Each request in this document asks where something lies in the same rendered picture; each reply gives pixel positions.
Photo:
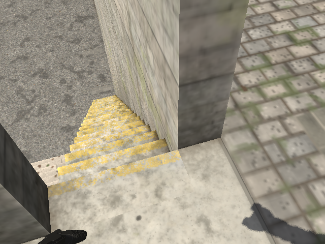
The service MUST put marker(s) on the stairs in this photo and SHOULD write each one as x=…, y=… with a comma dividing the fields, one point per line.
x=111, y=135

